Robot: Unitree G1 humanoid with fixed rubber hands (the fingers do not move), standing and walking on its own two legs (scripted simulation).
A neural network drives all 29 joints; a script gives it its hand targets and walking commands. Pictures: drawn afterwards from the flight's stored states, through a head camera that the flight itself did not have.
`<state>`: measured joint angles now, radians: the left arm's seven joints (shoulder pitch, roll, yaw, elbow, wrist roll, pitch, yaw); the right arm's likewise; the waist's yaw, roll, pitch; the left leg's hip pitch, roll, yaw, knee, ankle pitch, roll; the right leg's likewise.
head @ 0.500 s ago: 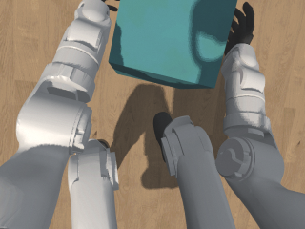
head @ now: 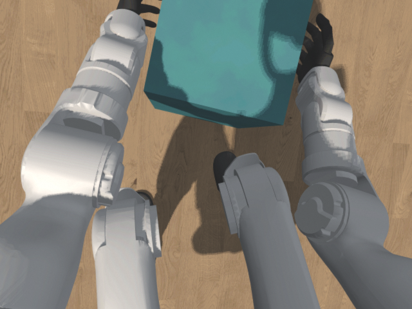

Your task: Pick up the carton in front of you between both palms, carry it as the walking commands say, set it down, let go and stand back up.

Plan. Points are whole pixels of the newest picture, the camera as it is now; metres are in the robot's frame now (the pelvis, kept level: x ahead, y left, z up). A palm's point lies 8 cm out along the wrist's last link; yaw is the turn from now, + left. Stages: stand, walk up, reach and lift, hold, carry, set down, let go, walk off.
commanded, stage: set down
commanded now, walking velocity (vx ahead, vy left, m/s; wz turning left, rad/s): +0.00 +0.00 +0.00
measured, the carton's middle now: (216, 63) +0.48 -0.12 -0.26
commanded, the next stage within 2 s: let go in 1.78 s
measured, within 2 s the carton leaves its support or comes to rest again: rests again in 0.50 s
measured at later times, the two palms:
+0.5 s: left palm (134, 18) +0.55 +0.01 -0.19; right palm (312, 75) +0.43 -0.27 -0.18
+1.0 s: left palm out of the picture +0.58 +0.00 -0.13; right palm (364, 66) +0.43 -0.32 -0.11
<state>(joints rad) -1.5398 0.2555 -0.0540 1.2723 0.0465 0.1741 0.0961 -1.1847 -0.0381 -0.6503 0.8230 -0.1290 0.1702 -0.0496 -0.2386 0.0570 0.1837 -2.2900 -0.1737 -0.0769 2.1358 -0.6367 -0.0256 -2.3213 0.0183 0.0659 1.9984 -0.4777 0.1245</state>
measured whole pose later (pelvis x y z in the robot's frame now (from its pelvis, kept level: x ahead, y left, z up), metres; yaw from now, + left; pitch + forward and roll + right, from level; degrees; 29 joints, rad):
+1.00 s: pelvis -0.01 -0.01 +0.01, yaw -4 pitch +42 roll -5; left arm -1.43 0.41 -0.17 0.91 -0.04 0.21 0.08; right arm -1.11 -0.15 -0.42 0.76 0.19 0.09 -0.13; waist -0.24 0.00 0.21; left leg -2.20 -0.09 -0.09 2.13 -0.66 -0.03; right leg -2.27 0.02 0.00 1.96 -0.42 0.06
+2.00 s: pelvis +0.04 -0.01 +0.25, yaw -1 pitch +43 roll -1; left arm -0.98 0.26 0.13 0.87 0.12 0.23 0.02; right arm -0.62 -0.05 -0.36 0.54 0.03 0.17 -0.01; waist -0.23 0.05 -0.17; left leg -1.50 -0.05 -0.07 1.19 -0.44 -0.01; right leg -1.56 0.00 0.03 1.09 -0.28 0.04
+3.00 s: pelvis +0.14 +0.01 +0.38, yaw -3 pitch +2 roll -1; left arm 0.27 0.22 0.02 0.50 -0.03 0.03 -0.04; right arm 0.24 -0.22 -0.05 0.42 -0.02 0.10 0.05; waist -0.01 0.04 -0.02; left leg -0.12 -0.03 -0.03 0.44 -0.34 0.03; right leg -0.23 -0.01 0.07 0.43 -0.23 0.04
